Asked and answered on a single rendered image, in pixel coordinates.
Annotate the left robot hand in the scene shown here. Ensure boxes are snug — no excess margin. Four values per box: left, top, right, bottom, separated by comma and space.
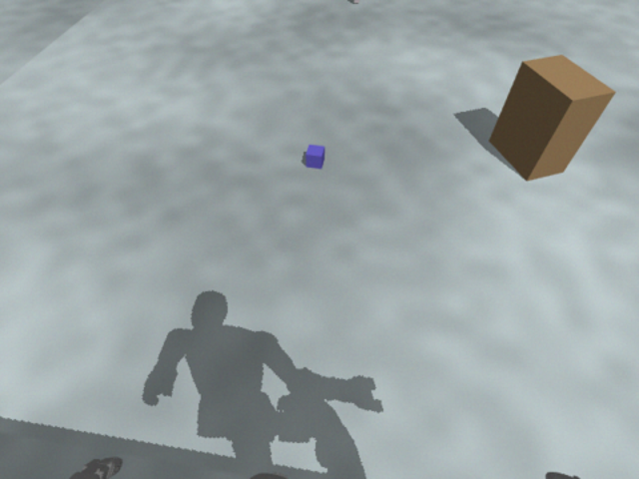
70, 457, 123, 479

